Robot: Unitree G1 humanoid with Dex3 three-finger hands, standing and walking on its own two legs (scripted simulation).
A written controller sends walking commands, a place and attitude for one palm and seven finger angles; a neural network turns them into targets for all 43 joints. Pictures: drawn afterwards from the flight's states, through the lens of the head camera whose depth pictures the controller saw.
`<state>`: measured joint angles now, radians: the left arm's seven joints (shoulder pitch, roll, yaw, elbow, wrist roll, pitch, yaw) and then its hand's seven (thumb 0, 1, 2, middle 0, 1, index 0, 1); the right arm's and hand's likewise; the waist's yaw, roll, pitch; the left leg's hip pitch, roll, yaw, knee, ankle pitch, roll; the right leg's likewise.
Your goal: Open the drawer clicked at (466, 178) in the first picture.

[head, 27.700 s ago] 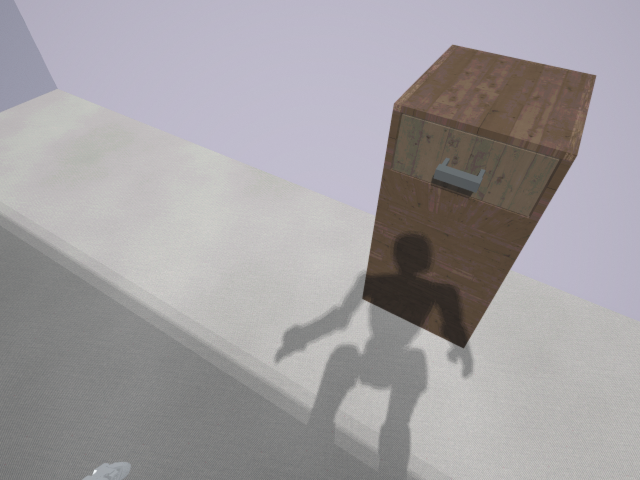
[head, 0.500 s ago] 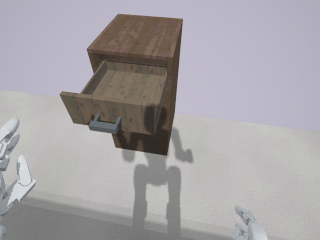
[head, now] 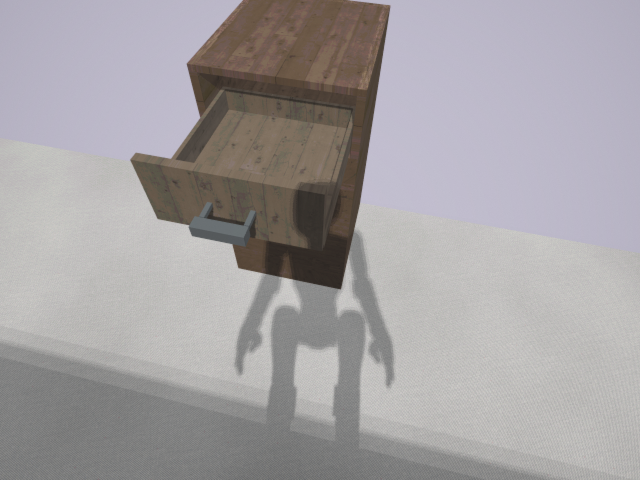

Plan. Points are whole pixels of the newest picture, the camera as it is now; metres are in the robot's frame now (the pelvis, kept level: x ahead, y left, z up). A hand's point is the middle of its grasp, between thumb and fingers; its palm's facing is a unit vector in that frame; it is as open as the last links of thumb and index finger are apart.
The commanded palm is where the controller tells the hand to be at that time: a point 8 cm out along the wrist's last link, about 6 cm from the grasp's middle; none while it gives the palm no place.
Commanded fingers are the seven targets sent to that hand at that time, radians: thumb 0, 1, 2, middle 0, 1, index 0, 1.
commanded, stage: let the arm hang, fingers relaxed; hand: left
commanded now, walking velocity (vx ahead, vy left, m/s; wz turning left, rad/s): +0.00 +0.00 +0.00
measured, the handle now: (224, 221) +0.53 +0.22 -0.07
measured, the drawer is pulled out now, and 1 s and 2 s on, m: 0.30 0.30 0.30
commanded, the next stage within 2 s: look to check the result in 0.60 s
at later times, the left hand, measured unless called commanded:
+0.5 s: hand out of the picture +0.01 +0.18 -0.17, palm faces +0.02 -0.98 -0.19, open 7.3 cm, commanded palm none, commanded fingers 0.00 0.90 0.90 -0.20 -0.30 -0.20 -0.30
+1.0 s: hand out of the picture +0.00 +0.18 -0.17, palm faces +0.02 -0.98 -0.18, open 7.4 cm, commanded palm none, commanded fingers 0.00 0.90 0.90 -0.20 -0.30 -0.20 -0.30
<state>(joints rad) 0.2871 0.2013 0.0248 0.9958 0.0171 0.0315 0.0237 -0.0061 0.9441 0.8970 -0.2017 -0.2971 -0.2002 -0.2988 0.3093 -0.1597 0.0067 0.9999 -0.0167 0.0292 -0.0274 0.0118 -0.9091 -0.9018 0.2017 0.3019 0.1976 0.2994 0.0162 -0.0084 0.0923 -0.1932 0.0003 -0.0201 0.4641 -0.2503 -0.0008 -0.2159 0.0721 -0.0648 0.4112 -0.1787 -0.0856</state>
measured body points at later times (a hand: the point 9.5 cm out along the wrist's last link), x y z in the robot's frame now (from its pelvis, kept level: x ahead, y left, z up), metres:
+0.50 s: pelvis +0.00 +0.01 +0.00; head +0.01 +0.01 +0.45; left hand +0.01 +0.23 -0.16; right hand -0.04 -0.18 -0.16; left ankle +0.00 +0.12 -0.74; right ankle +0.03 -0.06 -0.74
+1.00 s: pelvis +0.01 +0.02 +0.00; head +0.03 +0.01 +0.45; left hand +0.00 +0.23 -0.16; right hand -0.02 -0.18 -0.16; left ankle +0.00 +0.12 -0.74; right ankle +0.03 -0.06 -0.74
